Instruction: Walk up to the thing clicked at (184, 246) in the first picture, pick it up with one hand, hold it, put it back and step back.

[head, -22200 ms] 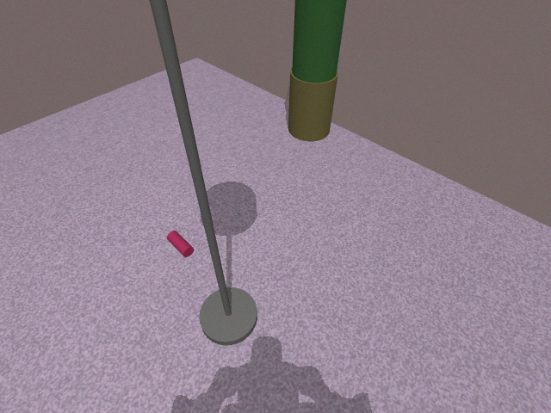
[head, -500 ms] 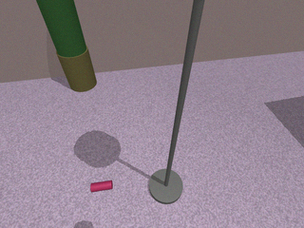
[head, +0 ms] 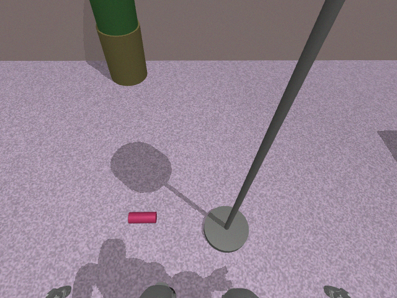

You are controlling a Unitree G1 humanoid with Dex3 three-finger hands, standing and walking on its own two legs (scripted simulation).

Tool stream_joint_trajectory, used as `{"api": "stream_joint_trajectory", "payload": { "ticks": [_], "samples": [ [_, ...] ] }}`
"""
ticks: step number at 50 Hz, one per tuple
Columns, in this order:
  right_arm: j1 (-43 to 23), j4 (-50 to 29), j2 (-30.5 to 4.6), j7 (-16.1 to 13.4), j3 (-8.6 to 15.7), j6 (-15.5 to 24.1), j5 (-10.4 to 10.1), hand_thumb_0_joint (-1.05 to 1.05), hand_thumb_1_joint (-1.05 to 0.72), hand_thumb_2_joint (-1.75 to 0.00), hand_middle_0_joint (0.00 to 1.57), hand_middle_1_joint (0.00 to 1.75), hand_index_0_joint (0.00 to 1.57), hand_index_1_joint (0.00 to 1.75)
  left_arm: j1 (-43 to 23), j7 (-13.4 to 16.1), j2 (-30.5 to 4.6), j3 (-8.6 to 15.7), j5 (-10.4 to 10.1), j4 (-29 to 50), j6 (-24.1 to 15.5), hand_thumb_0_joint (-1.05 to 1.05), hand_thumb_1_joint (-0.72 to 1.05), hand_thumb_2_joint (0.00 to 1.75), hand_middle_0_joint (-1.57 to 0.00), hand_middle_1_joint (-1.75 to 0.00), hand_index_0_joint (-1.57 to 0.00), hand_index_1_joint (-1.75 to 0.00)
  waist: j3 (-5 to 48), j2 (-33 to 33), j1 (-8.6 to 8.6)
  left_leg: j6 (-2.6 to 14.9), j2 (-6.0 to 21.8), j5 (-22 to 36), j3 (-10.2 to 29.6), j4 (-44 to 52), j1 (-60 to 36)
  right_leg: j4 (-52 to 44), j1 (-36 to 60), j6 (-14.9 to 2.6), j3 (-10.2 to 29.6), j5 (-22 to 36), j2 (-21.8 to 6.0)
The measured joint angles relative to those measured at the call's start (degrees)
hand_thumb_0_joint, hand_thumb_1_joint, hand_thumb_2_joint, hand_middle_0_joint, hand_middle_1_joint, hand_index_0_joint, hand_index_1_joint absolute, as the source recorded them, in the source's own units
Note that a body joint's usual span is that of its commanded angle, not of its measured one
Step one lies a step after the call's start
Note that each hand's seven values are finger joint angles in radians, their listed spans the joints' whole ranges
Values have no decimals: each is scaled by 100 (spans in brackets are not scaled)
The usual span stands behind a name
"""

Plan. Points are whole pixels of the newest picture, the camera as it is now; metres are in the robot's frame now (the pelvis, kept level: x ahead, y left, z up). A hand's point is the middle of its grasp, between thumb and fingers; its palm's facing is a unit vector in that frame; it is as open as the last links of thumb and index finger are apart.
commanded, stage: walk up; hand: left
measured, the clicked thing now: (142, 217) +0.52 +0.25 -0.73
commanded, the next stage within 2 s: none
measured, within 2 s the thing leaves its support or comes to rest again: neither
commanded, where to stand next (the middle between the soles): +0.11 -0.01 m, yaw -1 degrees
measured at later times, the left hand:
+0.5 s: hand out of the picture +0.02 +0.29 -0.14, palm faces +0.01 -0.91 -0.42, open 7.4 cm
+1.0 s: hand out of the picture +0.04 +0.23 -0.12, palm faces +0.03 -0.93 -0.37, open 7.4 cm
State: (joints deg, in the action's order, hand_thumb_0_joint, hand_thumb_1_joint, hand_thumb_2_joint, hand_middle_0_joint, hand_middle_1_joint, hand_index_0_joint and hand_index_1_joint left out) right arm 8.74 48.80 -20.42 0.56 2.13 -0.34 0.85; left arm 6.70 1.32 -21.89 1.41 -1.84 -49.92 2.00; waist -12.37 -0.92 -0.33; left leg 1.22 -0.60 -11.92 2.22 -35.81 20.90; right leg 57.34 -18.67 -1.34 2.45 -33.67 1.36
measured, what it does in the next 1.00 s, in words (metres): steps on the spot: right foot, then left foot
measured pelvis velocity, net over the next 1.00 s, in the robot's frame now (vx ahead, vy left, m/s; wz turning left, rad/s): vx -0.02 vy -0.03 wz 0.04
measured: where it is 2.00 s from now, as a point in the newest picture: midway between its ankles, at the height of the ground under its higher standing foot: outside the picture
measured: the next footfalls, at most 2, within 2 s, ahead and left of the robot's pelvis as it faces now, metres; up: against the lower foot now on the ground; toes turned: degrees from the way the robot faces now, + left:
right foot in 0.18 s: +0.00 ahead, -0.13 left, +0.00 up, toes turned -2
left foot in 0.46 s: -0.01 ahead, +0.13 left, +0.00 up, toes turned -1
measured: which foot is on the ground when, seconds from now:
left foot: down 0.00-0.20, up 0.22-0.44, down 0.46-0.82, up 0.84-1.00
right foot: up 0.00-0.16, down 0.18-0.48, up 0.50-0.78, down 0.80-1.00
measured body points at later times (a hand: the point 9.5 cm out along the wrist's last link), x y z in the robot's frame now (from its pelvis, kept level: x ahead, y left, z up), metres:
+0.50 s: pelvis -0.04 +0.01 +0.00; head +0.00 +0.01 +0.44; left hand +0.02 +0.34 -0.11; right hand +0.05 -0.30 -0.13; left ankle -0.05 +0.13 -0.73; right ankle -0.04 -0.13 -0.72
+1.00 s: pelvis -0.02 -0.03 +0.01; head -0.01 -0.05 +0.46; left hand +0.04 +0.28 -0.09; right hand +0.06 -0.35 -0.12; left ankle -0.01 +0.11 -0.67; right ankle +0.06 -0.16 -0.72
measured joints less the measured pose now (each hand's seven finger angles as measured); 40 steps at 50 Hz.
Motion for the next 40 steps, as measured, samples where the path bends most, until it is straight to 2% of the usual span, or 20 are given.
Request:
{"api": "stream_joint_trajectory", "payload": {
  "ticks": [2, 4, 6, 8, 9, 11, 13, 14, 17, 19, 22, 23, 24, 25, 28, 30, 33, 37, 39, 40],
  "samples": [
    [-144, -83, -2, -25, -16, -32, -2, 1, -90, -89, 21, 30, 20, 30, -15, -20, 12, -14, 5, -11, -7, 1, 91, 90, -21, -30, -21, -30, 74, -27, -19, -5, 21, 55, -33, 49, 72, 108, -141, -23, 54, 45, 4],
    [-272, -164, -32, -30, -8, -54, 21, 1, -90, -89, 21, 30, 20, 30, 13, -30, 24, -18, 28, -50, -29, 1, 91, 90, -21, -30, -21, -30, 141, -12, -26, -13, 41, 60, -61, 5, 151, -174, -89, 22, -17, 157, -64],
    [-386, -242, -71, -20, 9, -81, 43, 1, -90, -89, 21, 30, 20, 30, 72, -23, 27, -7, 66, -107, -71, 1, 91, 90, -21, -30, -21, -30, 202, 24, -36, -28, 65, 33, -98, -111, 248, -687, 68, 78, -123, 287, -128],
    [-470, -307, -120, 3, 25, -121, 43, 1, -90, -89, 21, 30, 20, 30, 158, -13, 19, 23, 116, -175, -129, 1, 90, 90, -21, -30, -21, -30, 261, 76, -56, -62, 91, -35, -132, -318, 374, -1436, 331, 100, -216, 673, -149],
    [-512, -316, -164, 14, 37, -147, 26, 1, -90, -89, 21, 30, 20, 30, 183, -1, 40, 47, 154, -232, -164, 1, 90, 90, -21, -30, -21, -30, 260, 170, -63, -92, 139, -87, -106, -467, 436, -1715, 442, 107, -264, 984, -100],
    [-543, -244, -252, 12, 85, -220, -34, 1, -90, -89, 21, 30, 20, 30, 250, 10, 147, 58, 264, -322, -206, 1, 91, 90, -21, -30, -21, -30, 256, 506, -15, -87, 224, -172, 163, -691, 505, -1789, 536, 98, -443, 1097, 71],
    [-480, -116, -213, -10, 95, -304, -47, 1, -90, -89, 21, 30, 20, 30, 433, -19, 119, 43, 342, -327, -230, 1, 90, 90, -21, -30, -21, -30, 410, 425, -135, -78, -73, -1080, 357, -1281, 595, -1710, 446, 62, -332, 1075, -37],
    [-444, -64, -197, -9, 91, -324, -43, 1, -90, -89, 21, 30, 20, 30, 507, -24, 98, 57, 351, -339, -227, 1, 90, 90, -21, -30, -21, -30, 453, 343, -203, -96, -200, -1346, 378, -1637, 604, -1716, 421, 53, -236, 1095, -119],
    [-270, 13, -259, 4, 114, -260, -83, 1, -90, -89, 21, 30, 20, 30, 578, -29, 97, 104, 366, -363, -198, 1, 90, 90, -21, -30, -21, -30, 503, 313, -177, -103, -360, -1535, 481, -2271, 532, -1919, 407, 92, -220, 1255, -309],
    [-122, 99, -299, 12, 116, -184, -91, 1, -90, -89, 21, 30, 20, 30, 576, -57, 80, 124, 421, -320, -223, 1, 90, 90, -21, -30, -21, -30, 525, 334, -164, -132, -236, -1521, 385, -1847, 226, -2023, 371, 145, -258, 1335, -374],
    [171, 298, -319, 50, 103, -53, -37, 1, -90, -89, 21, 30, 20, 29, 574, -164, 8, 145, 471, -141, -236, 1, 90, 90, -21, -30, -21, -30, 604, 326, -147, -171, -45, -1442, 83, -524, -430, -1947, 277, 187, -400, 1289, -463],
    [254, 375, -283, 43, 110, 5, -10, 1, -90, -89, 21, 30, 20, 29, 567, -201, -48, 155, 453, -77, -220, 1, 90, 90, -21, -30, -21, -30, 595, 238, -146, -145, -87, -1017, -2, -44, -644, -1805, 232, 207, -415, 1211, -545],
    [294, 452, -177, 27, 115, 63, 26, 1, -90, -89, 21, 30, 20, 29, 560, -219, -135, 181, 427, -39, -192, 1, 90, 90, -21, -30, -21, -30, 518, 2, -194, -109, -234, -757, -117, 132, -785, -1582, 182, 143, -284, 1120, -687],
    [370, 470, -92, 21, 105, 126, 79, 1, -90, -89, 21, 30, 20, 29, 586, -219, -181, 208, 399, -28, -153, 1, 90, 90, -21, -30, -21, -30, 495, -154, -231, -84, -312, -723, -201, 171, -864, -1222, 79, 91, -105, 886, -688],
    [723, 428, -15, 59, 66, 285, 95, 1, -90, -89, 21, 30, 20, 30, 673, -224, -174, 191, 374, -154, -36, 1, 90, 90, -21, -30, -20, -30, 677, -105, -31, 4, -183, -756, -20, 233, -945, -287, -262, -2, -44, 431, -316],
    [899, 417, 7, 42, 37, 358, 81, 1, -90, -89, 21, 30, 20, 30, 698, -277, -222, 193, 338, -161, -39, 1, 91, 90, -20, -30, -20, -30, 702, -154, 28, -24, -104, -648, 34, 491, -1120, -103, -456, -38, 25, 646, -242],
    [1065, 368, -38, 10, 27, 443, 54, 1, -90, -89, 21, 30, 21, 30, 692, -341, -287, 230, 297, -113, -77, 1, 91, 90, -21, -30, -20, -30, 652, -259, 67, -119, -28, -559, 33, 711, -1304, -384, -664, -7, 61, 1009, -353],
    [1015, 335, -199, -28, 54, 304, 52, 1, -90, -89, 21, 30, 21, 30, 574, -335, -260, 212, 233, -173, -149, 1, 91, 90, -20, -30, -20, -30, 559, -231, 132, -241, 102, -722, 32, 483, -1279, -1472, -518, 69, -63, 1528, -466],
    [916, 298, -276, -37, 70, 166, 7, 1, -90, -89, 21, 30, 21, 30, 506, -291, -222, 191, 207, -238, -205, 1, 91, 90, -20, -30, -20, -30, 537, -172, 162, -315, 155, -948, 46, 101, -1131, -2075, -233, 71, -151, 2047, -429],
    [842, 287, -319, -45, 80, 94, -28, 1, -90, -89, 21, 30, 20, 30, 454, -250, -175, 186, 207, -285, -237, 1, 91, 90, -20, -30, -20, -30, 511, -91, 158, -349, 214, -1094, 63, -155, -1032, -2235, -137, 128, -187, 2291, -363]
  ]
}}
